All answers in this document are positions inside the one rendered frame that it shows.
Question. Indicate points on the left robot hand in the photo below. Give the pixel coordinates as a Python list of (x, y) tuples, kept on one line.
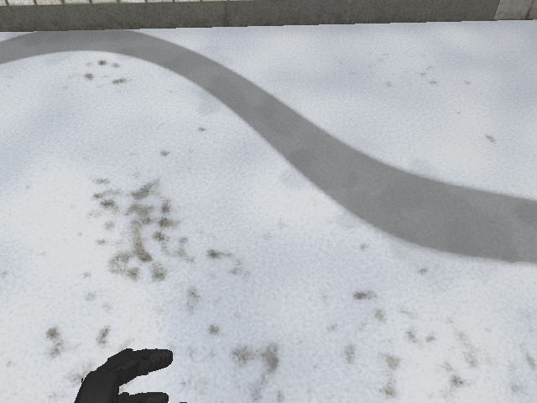
[(102, 385)]

